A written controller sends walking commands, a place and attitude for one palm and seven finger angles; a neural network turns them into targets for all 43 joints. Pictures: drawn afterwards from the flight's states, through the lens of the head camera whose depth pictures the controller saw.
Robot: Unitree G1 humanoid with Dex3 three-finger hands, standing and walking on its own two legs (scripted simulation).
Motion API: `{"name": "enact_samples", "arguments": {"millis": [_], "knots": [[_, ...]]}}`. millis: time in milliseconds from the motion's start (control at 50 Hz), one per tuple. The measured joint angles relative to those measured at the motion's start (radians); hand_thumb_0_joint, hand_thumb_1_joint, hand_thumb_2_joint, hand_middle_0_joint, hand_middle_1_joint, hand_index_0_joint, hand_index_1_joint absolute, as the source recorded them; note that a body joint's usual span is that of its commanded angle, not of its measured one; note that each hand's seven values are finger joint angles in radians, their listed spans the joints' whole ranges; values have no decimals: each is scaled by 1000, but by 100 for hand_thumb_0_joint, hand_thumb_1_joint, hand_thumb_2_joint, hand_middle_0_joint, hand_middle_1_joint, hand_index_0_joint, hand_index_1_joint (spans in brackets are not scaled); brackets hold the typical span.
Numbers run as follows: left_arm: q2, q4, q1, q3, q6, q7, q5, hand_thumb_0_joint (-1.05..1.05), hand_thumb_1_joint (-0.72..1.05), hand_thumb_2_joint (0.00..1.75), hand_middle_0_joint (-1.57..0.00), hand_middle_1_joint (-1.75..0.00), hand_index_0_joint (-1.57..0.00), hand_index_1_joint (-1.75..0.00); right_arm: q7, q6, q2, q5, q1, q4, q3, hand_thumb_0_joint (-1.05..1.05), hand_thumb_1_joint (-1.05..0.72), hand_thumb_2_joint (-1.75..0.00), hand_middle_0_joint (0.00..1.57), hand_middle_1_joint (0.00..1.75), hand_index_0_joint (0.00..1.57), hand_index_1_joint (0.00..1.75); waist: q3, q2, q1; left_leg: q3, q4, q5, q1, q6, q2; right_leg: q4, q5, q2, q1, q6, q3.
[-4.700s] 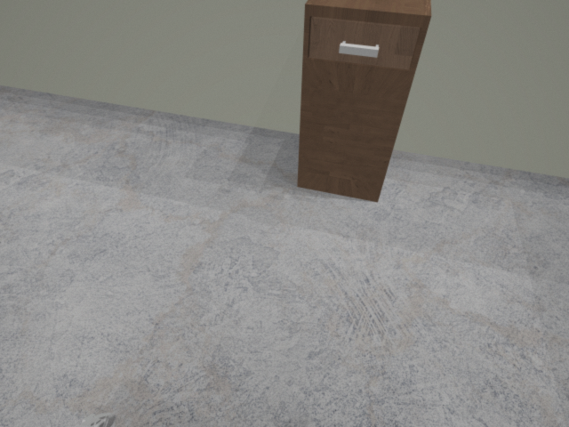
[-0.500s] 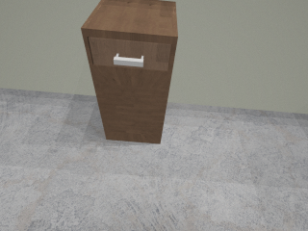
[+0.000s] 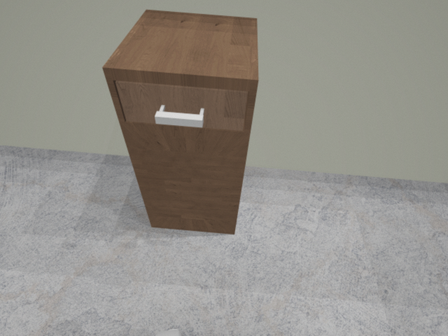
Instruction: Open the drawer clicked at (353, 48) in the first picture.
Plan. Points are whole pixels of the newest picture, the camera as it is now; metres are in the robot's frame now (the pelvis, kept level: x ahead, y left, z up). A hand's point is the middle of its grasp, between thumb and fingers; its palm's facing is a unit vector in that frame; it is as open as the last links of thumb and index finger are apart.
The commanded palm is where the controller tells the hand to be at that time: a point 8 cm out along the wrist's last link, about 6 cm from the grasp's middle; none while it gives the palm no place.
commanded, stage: take the last steps up to it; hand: left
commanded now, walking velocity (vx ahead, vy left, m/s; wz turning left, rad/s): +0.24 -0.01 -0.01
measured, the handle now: (181, 114) +0.69 +0.17 -0.02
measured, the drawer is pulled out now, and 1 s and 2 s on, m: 0.00 0.00 0.00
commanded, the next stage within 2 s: come to a stop and stand still in 0.24 s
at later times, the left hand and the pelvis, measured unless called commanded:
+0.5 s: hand (146, 291) +0.24 +0.19 -0.17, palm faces -0.04 -0.98 -0.21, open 7.4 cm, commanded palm none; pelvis +0.16 +0.01 +0.00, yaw -2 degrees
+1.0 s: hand (111, 319) +0.18 +0.25 -0.18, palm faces +0.06 -0.97 -0.22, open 7.3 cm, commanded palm none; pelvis +0.13 +0.05 +0.00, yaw -1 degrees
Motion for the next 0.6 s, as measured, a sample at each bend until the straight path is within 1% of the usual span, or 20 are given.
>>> {"name": "enact_samples", "arguments": {"millis": [40,80,100,120,140,160,180,200,240,280,340,380,440,480,500,520,540,560,580,600], "knots": [[2,7,12,4,2,-2,-1,0,91,90,-20,-30,-20,-30,3,-9,3,1,-13,-10,2,1,-93,-89,20,30,20,30,2,-10,9,10,-97,21,29,2,-4,11,-26,-2,20,13,0],[5,13,29,7,9,-4,-4,0,91,90,-20,-30,-20,-30,3,-25,2,1,-14,-19,7,1,-92,-89,20,30,20,30,0,-11,14,23,-204,45,87,2,-11,57,-74,-5,28,29,0],[10,15,35,9,15,-6,-7,0,91,90,-20,-30,-20,-30,-1,-35,6,-2,-17,-20,9,1,-92,-89,20,30,20,30,0,-22,12,31,-211,66,98,18,-19,108,-112,-17,17,25,7],[17,18,35,12,24,-7,-9,0,91,90,-20,-30,-20,-30,-5,-41,14,-5,-19,-22,11,1,-92,-89,20,30,20,30,3,-36,12,43,-187,52,98,35,-28,197,-168,-28,-13,18,25],[22,19,31,14,35,-7,-8,0,91,90,-20,-30,-20,-30,-9,-47,21,-8,-17,-25,15,1,-92,-89,20,30,20,30,5,-43,11,54,-176,30,105,49,-32,313,-211,-26,-58,9,50],[27,21,24,16,43,-7,-6,0,91,90,-20,-30,-20,-30,-18,-50,27,-7,-12,-27,16,0,-92,-89,20,30,20,30,7,-45,7,62,-183,16,120,57,-36,431,-221,-22,-108,1,71],[32,21,15,19,45,-8,-5,0,91,90,-20,-30,-20,-30,-30,-54,29,-5,-5,-28,12,0,-93,-89,20,30,20,30,8,-46,3,71,-206,12,140,62,-42,531,-203,-22,-156,-4,84],[37,19,5,22,44,-10,-4,0,91,90,-20,-30,-20,-30,-37,-56,28,-4,3,-26,11,0,-94,-89,20,30,20,30,10,-47,-1,78,-239,19,164,63,-49,600,-173,-26,-197,-4,90],[49,11,-23,26,40,-11,-3,0,91,90,-19,-30,-20,-30,-44,-63,29,-3,25,-11,17,0,-95,-89,20,30,20,30,14,-48,-5,89,-312,39,214,63,-63,661,-115,-38,-262,7,95],[60,-4,-51,29,39,-8,-4,0,91,90,-19,-30,-20,-30,-47,-65,33,-1,51,8,26,0,-95,-89,20,30,20,30,17,-45,-6,95,-374,54,259,63,-72,659,-80,-48,-306,20,97],[71,-23,-92,30,42,-5,-6,0,91,90,-19,-30,-20,-30,-46,-59,46,0,91,39,34,0,-94,-89,20,30,20,30,21,-37,-11,97,-431,58,313,56,-76,597,-50,-59,-338,33,97],[74,-33,-119,28,47,-3,-7,0,91,90,-19,-30,-20,-30,-45,-51,57,-1,115,58,38,0,-93,-89,20,30,20,30,24,-31,-18,97,-447,50,341,48,-76,523,-33,-64,-337,37,94],[70,-43,-159,20,52,6,-10,0,91,90,-19,-30,-20,-30,-46,-34,72,-3,137,84,42,0,-92,-89,20,30,20,30,39,-20,-35,93,-432,20,366,32,-71,357,-14,-59,-296,37,88],[65,-52,-178,13,50,10,-12,0,91,90,-19,-30,-20,-30,-46,-21,81,-1,146,100,42,0,-91,-89,20,30,20,30,50,-14,-42,92,-394,-16,374,17,-66,222,46,-52,-243,35,81],[64,-59,-181,9,45,12,-11,0,91,90,-19,-30,-20,-30,-45,-15,85,3,152,106,41,1,-91,-89,20,30,20,30,51,-18,-42,94,-364,-40,373,8,-68,151,128,-53,-211,34,78],[61,-63,-183,6,39,16,-10,0,91,90,-19,-30,-20,-30,-43,-7,87,7,155,111,38,1,-91,-89,20,30,20,30,49,-18,-42,95,-325,-69,364,-1,-65,125,129,-54,-192,27,76],[51,-63,-189,4,37,19,-10,0,91,90,-19,-30,-20,-30,-41,2,83,12,149,111,33,1,-91,-89,20,30,20,30,53,-2,-46,85,-279,-96,347,-5,-53,139,89,-47,-192,17,68],[40,-65,-199,1,36,20,-10,0,91,90,-19,-30,-20,-30,-40,13,76,16,138,108,26,1,-91,-89,20,30,20,30,60,16,-55,61,-217,-137,319,-9,-46,159,56,-42,-196,8,57],[30,-70,-208,-1,34,21,-11,0,91,90,-19,-30,-20,-30,-41,24,69,19,124,102,20,1,-91,-89,20,30,20,30,67,26,-59,34,-133,-196,281,-11,-51,170,37,-43,-199,0,49],[21,-76,-216,-2,34,24,-11,0,91,90,-19,-30,-20,-30,-41,34,63,21,108,94,16,1,-91,-89,20,30,20,30,74,29,-57,7,-36,-243,238,-12,-62,174,31,-47,-201,-5,45]]}}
